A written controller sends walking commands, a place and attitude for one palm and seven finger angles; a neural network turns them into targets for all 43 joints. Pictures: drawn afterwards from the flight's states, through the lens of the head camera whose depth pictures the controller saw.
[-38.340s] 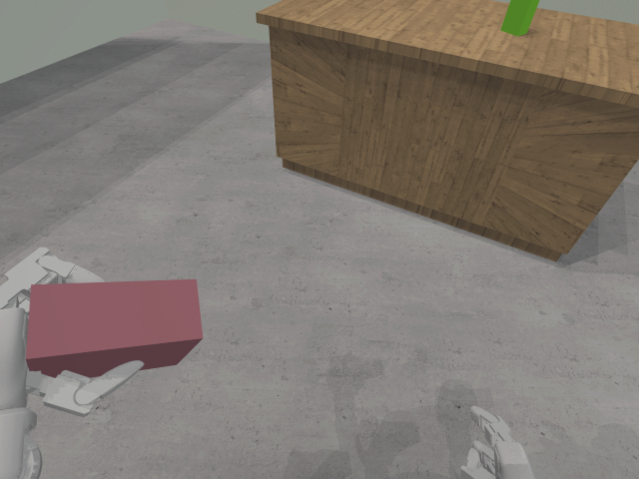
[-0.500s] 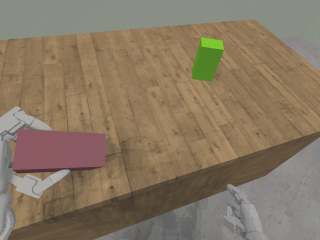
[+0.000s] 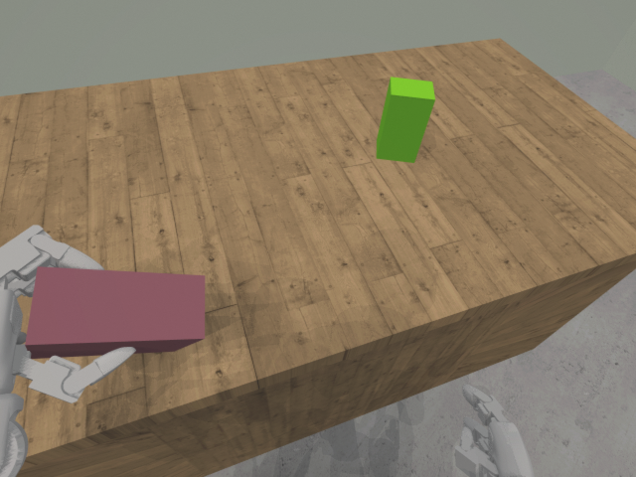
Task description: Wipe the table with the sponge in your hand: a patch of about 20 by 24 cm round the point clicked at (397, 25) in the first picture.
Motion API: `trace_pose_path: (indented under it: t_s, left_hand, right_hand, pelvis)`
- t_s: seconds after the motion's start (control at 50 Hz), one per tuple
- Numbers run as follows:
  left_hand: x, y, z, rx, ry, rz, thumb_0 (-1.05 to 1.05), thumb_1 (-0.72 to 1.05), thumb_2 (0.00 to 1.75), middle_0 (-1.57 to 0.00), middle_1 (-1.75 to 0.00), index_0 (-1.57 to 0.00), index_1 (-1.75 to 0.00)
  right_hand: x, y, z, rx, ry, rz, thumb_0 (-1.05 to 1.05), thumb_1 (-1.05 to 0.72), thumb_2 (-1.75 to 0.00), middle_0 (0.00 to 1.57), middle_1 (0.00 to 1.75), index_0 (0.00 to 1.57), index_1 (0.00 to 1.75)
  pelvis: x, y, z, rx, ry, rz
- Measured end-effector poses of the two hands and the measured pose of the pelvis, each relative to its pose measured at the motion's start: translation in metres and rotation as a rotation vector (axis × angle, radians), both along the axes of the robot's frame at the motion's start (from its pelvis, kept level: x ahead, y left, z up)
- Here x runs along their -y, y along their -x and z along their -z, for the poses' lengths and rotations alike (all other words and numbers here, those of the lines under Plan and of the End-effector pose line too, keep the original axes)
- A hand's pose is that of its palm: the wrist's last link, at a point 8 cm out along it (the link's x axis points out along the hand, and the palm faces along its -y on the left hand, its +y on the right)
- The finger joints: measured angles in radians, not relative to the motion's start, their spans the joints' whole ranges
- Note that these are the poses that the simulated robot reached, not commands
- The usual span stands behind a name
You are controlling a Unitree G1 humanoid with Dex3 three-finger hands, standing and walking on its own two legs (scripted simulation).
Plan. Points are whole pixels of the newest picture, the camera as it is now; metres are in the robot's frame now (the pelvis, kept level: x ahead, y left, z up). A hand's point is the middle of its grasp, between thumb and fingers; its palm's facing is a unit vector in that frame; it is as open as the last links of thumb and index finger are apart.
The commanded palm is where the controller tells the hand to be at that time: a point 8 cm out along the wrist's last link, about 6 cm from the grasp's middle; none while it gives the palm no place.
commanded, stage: look again from close up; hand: left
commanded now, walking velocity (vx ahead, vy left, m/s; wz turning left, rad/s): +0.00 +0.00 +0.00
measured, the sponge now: (143, 316) +0.24 +0.20 +0.12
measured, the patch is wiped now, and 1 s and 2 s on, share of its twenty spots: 0.00 0.00 0.00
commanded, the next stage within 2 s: turn the palm down, sponge in hand in 0.06 s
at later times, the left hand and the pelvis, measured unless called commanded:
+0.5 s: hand (104, 334) +0.20 +0.21 +0.15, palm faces +0.28 -0.72 -0.63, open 10.1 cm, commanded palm +0.16 +0.26 +0.19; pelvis -0.01 -0.04 -0.01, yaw +1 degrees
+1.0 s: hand (112, 322) +0.20 +0.20 +0.18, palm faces +0.30 -0.44 -0.85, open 10.1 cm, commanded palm +0.17 +0.23 +0.21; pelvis +0.00 -0.09 -0.02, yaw +2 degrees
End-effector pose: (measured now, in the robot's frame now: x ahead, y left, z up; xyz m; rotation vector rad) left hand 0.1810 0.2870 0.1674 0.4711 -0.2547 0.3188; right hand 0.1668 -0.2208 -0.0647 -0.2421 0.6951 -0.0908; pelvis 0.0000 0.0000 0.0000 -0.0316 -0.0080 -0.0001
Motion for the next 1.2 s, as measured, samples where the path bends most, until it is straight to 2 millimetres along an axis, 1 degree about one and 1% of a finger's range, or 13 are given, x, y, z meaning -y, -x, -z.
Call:
trace_pose_path:
  t_s: [0.16, 0.22, 0.3, 0.34, 0.4, 0.48, 0.6, 0.7, 0.78, 0.9, 1.0, 1.1, 1.2]
  left_hand:
    - [0.005, -0.002, -0.001, -0.014, -0.006, 0.003, -0.01, -0.52, 1.04, -0.72, -1.34, -0.75, -1.33]
    - [-0.005, -0.017, -0.024, 0.031, -0.168, 0.016, -0.01, -0.52, 1.04, -0.73, -1.34, -0.75, -1.32]
    - [-0.019, -0.027, -0.038, -0.002, -0.103, -0.061, -0.01, -0.52, 1.04, -0.72, -1.34, -0.75, -1.33]
    - [-0.011, -0.024, -0.033, -0.065, -0.096, -0.067, -0.01, -0.51, 1.04, -0.72, -1.34, -0.75, -1.33]
    - [0.013, -0.012, -0.019, -0.17, -0.151, -0.031, -0.01, -0.51, 1.04, -0.72, -1.35, -0.75, -1.33]
    - [0.036, 0.008, -0.012, -0.182, -0.21, 0.003, -0.01, -0.51, 1.04, -0.72, -1.34, -0.75, -1.33]
    - [0.032, 0.026, -0.027, -0.107, -0.285, -0.15, -0.01, -0.52, 1.04, -0.73, -1.34, -0.75, -1.32]
    - [0.028, 0.022, -0.028, -0.214, -0.329, -0.223, -0.01, -0.52, 1.04, -0.72, -1.34, -0.75, -1.33]
    - [0.047, 0.013, -0.028, -0.279, -0.396, -0.152, -0.01, -0.52, 1.04, -0.72, -1.34, -0.75, -1.33]
    - [0.075, 0.01, -0.044, -0.233, -0.502, -0.073, -0.01, -0.52, 1.04, -0.72, -1.34, -0.75, -1.33]
    - [0.07, 0.013, -0.051, -0.249, -0.545, -0.154, -0.01, -0.52, 1.04, -0.73, -1.34, -0.75, -1.33]
    - [0.064, 0.014, -0.045, -0.328, -0.583, -0.206, -0.01, -0.52, 1.04, -0.72, -1.34, -0.75, -1.33]
    - [0.073, 0.013, -0.043, -0.333, -0.637, -0.176, -0.01, -0.52, 1.04, -0.72, -1.34, -0.75, -1.33]
  right_hand:
    - [0.006, -0.002, 0.001, 0.002, -0.005, 0.01, 0.01, -0.9, -0.9, 0.21, 0.3, 0.21, 0.3]
    - [0.004, -0.004, 0.005, -0.016, 0.026, -0.055, 0.01, -0.9, -0.9, 0.2, 0.3, 0.2, 0.3]
    - [0.006, -0.015, 0.007, 0.005, -0.012, -0.112, 0.01, -0.9, -0.9, 0.21, 0.3, 0.21, 0.3]
    - [0.007, -0.022, 0.004, 0.048, -0.035, -0.113, 0.01, -0.9, -0.9, 0.21, 0.3, 0.21, 0.3]
    - [0.011, -0.032, -0.001, 0.103, -0.047, -0.118, 0.01, -0.9, -0.9, 0.21, 0.3, 0.21, 0.3]
    - [0.018, -0.042, -0.002, 0.137, -0.035, -0.131, 0.01, -0.9, -0.9, 0.21, 0.3, 0.21, 0.3]
    - [0.032, -0.043, 0.012, 0.092, -0.019, -0.156, 0.01, -0.9, -0.9, 0.21, 0.3, 0.21, 0.3]
    - [0.047, -0.037, 0.024, 0.059, -0.028, -0.133, 0.01, -0.9, -0.9, 0.21, 0.3, 0.21, 0.3]
    - [0.06, -0.031, 0.029, 0.064, -0.038, -0.096, 0.01, -0.9, -0.9, 0.21, 0.3, 0.21, 0.3]
    - [0.081, -0.024, 0.033, 0.062, -0.046, -0.046, 0.01, -0.9, -0.9, 0.21, 0.3, 0.21, 0.3]
    - [0.095, -0.022, 0.038, 0.037, -0.041, -0.019, 0.01, -0.9, -0.9, 0.2, 0.3, 0.2, 0.3]
    - [0.098, -0.027, 0.039, 0.041, -0.034, -0.012, 0.01, -0.9, -0.9, 0.2, 0.3, 0.2, 0.3]
    - [0.089, -0.038, 0.032, 0.081, -0.04, -0.025, 0.01, -0.9, -0.9, 0.2, 0.3, 0.2, 0.3]
  pelvis:
    - [0.004, -0.002, 0.0, -0.003, -0.001, 0.003]
    - [0.009, 0.001, 0.003, -0.004, -0.009, -0.016]
    - [0.015, 0.002, 0.006, 0.003, -0.02, 0.001]
    - [0.017, 0.003, 0.007, 0.007, -0.021, 0.008]
    - [0.022, 0.004, 0.01, 0.008, -0.026, 0.008]
    - [0.034, 0.008, 0.014, 0.007, -0.028, -0.007]
    - [0.056, 0.012, 0.018, 0.009, -0.023, -0.043]
    - [0.069, 0.013, 0.018, 0.022, -0.026, -0.053]
    - [0.077, 0.011, 0.017, 0.026, -0.032, -0.046]
    - [0.086, 0.005, 0.018, 0.021, -0.037, -0.032]
    - [0.089, 0.001, 0.018, 0.018, -0.04, -0.031]
    - [0.088, 0.0, 0.018, 0.02, -0.043, -0.033]
    - [0.084, 0.001, 0.018, 0.026, -0.04, -0.035]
